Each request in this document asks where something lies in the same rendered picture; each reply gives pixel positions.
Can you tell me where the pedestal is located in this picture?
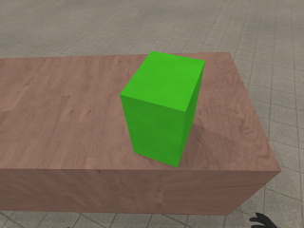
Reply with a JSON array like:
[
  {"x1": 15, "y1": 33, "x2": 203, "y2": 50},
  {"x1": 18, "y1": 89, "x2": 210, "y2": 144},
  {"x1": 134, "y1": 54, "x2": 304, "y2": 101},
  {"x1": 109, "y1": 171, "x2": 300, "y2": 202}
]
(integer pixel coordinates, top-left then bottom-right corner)
[{"x1": 0, "y1": 51, "x2": 282, "y2": 216}]

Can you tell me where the carton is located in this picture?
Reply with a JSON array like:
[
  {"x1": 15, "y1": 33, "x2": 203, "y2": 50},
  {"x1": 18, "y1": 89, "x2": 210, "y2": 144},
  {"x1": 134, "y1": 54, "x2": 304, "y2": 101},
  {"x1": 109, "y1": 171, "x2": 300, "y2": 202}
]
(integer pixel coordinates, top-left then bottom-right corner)
[{"x1": 120, "y1": 51, "x2": 205, "y2": 168}]

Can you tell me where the right robot hand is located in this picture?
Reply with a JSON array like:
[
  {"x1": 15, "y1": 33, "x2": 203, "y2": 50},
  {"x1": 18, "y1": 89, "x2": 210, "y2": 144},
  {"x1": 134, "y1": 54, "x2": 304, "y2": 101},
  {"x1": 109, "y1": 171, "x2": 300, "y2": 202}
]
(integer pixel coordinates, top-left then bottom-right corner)
[{"x1": 249, "y1": 212, "x2": 277, "y2": 228}]

